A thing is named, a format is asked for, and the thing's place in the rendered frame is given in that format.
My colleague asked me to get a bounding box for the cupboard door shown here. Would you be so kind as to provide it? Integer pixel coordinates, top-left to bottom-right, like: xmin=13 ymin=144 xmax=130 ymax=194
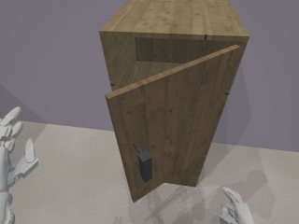
xmin=105 ymin=45 xmax=241 ymax=203

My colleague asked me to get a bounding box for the robot right hand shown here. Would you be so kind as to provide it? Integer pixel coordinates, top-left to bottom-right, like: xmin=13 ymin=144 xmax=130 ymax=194
xmin=219 ymin=187 xmax=255 ymax=224

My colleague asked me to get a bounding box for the robot left hand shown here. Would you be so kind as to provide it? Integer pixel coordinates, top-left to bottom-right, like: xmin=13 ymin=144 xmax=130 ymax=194
xmin=0 ymin=106 xmax=38 ymax=192

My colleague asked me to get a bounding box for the robot left forearm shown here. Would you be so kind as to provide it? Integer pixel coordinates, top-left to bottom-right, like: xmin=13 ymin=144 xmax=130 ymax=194
xmin=0 ymin=191 xmax=15 ymax=224

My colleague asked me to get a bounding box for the handle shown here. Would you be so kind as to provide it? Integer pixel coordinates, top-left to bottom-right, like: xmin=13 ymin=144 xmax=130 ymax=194
xmin=133 ymin=141 xmax=152 ymax=183

